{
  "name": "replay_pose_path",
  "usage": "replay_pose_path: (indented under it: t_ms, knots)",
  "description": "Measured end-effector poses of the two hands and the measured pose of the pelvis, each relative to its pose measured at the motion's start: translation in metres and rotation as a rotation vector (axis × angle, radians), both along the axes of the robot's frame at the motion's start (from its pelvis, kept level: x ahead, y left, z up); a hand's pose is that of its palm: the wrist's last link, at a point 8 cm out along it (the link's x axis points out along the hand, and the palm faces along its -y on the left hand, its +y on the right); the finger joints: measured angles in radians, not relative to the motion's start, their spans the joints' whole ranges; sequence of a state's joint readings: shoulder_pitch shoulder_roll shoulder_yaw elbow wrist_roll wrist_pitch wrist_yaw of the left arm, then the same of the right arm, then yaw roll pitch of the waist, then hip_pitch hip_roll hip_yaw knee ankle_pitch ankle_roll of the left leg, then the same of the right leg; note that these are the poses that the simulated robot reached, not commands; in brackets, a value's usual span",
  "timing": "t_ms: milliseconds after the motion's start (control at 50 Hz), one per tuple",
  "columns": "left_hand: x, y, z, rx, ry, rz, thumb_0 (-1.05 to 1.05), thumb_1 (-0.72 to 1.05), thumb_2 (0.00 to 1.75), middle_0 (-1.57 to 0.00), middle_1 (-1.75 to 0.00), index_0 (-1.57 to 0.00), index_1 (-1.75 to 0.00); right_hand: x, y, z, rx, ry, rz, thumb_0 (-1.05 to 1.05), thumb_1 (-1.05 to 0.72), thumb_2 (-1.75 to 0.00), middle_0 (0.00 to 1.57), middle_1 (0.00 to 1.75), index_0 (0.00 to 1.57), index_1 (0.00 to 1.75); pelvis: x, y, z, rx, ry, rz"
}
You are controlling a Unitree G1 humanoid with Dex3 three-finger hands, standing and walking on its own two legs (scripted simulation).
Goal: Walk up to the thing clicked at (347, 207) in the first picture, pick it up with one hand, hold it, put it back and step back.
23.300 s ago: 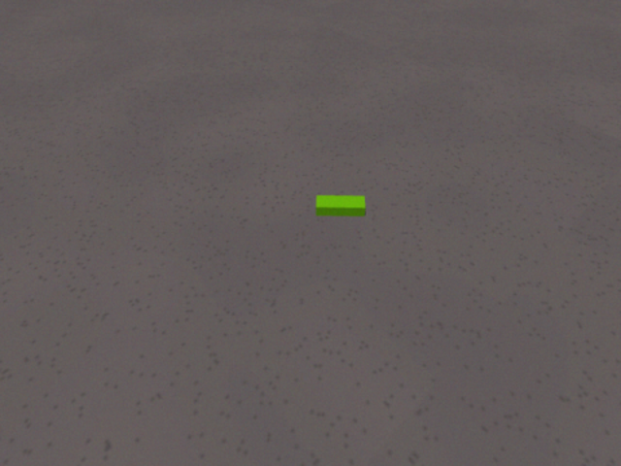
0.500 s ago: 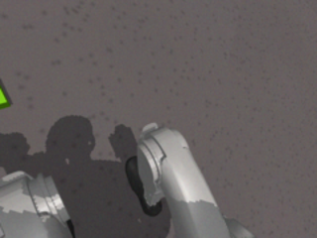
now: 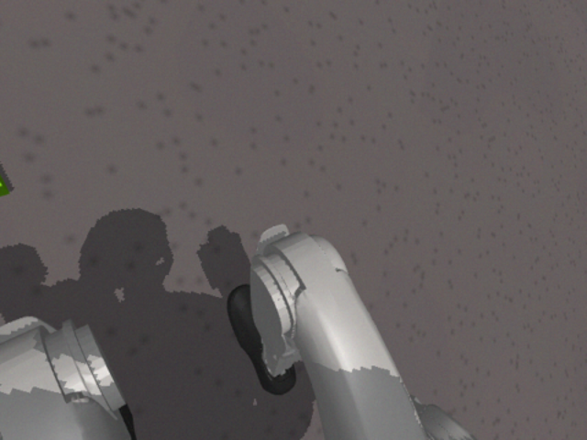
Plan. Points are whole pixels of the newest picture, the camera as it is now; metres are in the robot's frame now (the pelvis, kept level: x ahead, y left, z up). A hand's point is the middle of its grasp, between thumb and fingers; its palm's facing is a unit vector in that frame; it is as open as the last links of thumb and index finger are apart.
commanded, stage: close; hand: left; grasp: from above
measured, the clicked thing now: out of the picture +0.47 +0.32 -0.28
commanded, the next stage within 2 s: settle in 1.40 s
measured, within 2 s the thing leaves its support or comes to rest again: leaves its support in 1.78 s
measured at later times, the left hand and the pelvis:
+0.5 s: hand out of the picture +0.46 +0.31 -0.26, palm faces -0.44 -0.12 -0.89, open 12.5 cm; pelvis +0.00 +0.00 +0.00, yaw +0 degrees
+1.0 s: hand out of the picture +0.46 +0.32 -0.26, palm faces -0.44 -0.14 -0.89, open 11.1 cm; pelvis +0.00 +0.00 +0.00, yaw +0 degrees
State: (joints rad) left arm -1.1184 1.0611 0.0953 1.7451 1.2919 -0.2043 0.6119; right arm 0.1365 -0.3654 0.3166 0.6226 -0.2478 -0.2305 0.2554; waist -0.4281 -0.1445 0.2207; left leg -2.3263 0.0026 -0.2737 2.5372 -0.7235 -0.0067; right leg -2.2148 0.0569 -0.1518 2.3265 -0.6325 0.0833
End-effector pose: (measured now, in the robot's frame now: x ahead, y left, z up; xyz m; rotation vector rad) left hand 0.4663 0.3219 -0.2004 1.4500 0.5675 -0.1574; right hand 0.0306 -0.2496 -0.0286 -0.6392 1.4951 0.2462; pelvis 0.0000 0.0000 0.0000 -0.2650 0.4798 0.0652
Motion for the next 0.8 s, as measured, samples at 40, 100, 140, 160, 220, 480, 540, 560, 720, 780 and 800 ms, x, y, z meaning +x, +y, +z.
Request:
replay_pose_path:
  t_ms: [40,100,140,160,220,480,540,560,720,780,800]
  knots:
    - [0.000,0.001,0.001,0.003,0.004,0.002,0.00,-0.44,0.95,-0.11,-1.01,-0.11,-1.01,0.001,0.000,0.001,-0.003,-0.004,-0.002,0.00,-0.90,-0.90,0.20,0.30,0.20,0.30,0.000,0.000,0.001,-0.001,0.002,0.000]
    - [-0.001,0.002,0.002,0.005,0.009,0.004,0.00,-0.42,0.94,-0.12,-1.01,-0.13,-1.00,0.001,0.000,0.002,-0.007,-0.009,-0.004,0.00,-0.90,-0.90,0.20,0.30,0.20,0.30,0.000,0.001,0.002,-0.002,0.004,-0.001]
    - [-0.002,0.002,0.002,0.000,0.010,0.006,0.00,-0.41,0.93,-0.13,-1.00,-0.14,-1.00,0.001,0.000,0.003,-0.008,-0.008,-0.004,0.00,-0.90,-0.90,0.20,0.30,0.20,0.30,0.000,0.001,0.003,-0.002,0.006,-0.001]
    - [-0.002,0.001,0.002,-0.001,0.013,0.004,0.00,-0.40,0.92,-0.13,-1.00,-0.14,-1.00,0.001,0.001,0.004,-0.007,-0.007,-0.003,0.00,-0.90,-0.90,0.20,0.30,0.20,0.30,0.000,0.001,0.003,-0.003,0.007,-0.001]
    - [-0.004,-0.002,0.001,-0.005,0.027,-0.009,0.00,-0.38,0.91,-0.14,-1.00,-0.15,-0.99,0.001,0.002,0.004,-0.004,-0.008,0.001,0.00,-0.90,-0.90,0.20,0.30,0.20,0.30,-0.001,0.001,0.004,-0.004,0.004,0.000]
    - [-0.004,-0.006,-0.004,0.002,0.001,-0.030,0.00,-0.26,0.85,-0.22,-0.95,-0.24,-0.94,0.000,0.004,0.001,0.001,-0.010,0.011,0.00,-0.90,-0.90,0.20,0.30,0.20,0.30,-0.003,0.000,0.002,-0.001,-0.004,-0.003]
    - [-0.002,-0.004,-0.002,0.010,-0.007,-0.013,0.00,-0.24,0.84,-0.24,-0.94,-0.26,-0.93,0.001,0.002,0.002,-0.001,-0.008,0.010,0.00,-0.90,-0.90,0.20,0.30,0.20,0.30,-0.003,0.000,0.003,0.000,0.001,-0.004]
    - [-0.001,-0.003,-0.002,0.012,-0.007,-0.007,0.00,-0.23,0.83,-0.25,-0.94,-0.27,-0.92,0.001,0.002,0.002,-0.002,-0.007,0.010,0.00,-0.90,-0.90,0.20,0.30,0.20,0.30,-0.002,0.000,0.003,-0.001,0.003,-0.005]
    - [0.000,-0.003,-0.007,0.007,0.026,0.013,0.00,-0.14,0.79,-0.31,-0.91,-0.33,-0.89,-0.001,0.001,0.004,-0.006,0.009,-0.002,0.00,-0.90,-0.90,0.20,0.30,0.20,0.30,0.000,0.000,0.005,-0.004,0.013,-0.006]
    - [0.000,-0.004,-0.008,-0.002,0.026,0.009,0.00,-0.12,0.77,-0.33,-0.90,-0.36,-0.88,-0.001,0.002,0.005,-0.006,0.017,-0.003,0.00,-0.90,-0.90,0.20,0.30,0.20,0.30,0.001,0.000,0.006,-0.005,0.014,-0.006]
    - [0.000,-0.003,-0.008,-0.005,0.023,0.007,0.00,-0.12,0.76,-0.34,-0.90,-0.37,-0.88,-0.001,0.002,0.005,-0.007,0.019,-0.002,0.00,-0.90,-0.90,0.20,0.30,0.20,0.30,0.001,0.000,0.006,-0.006,0.015,-0.006]
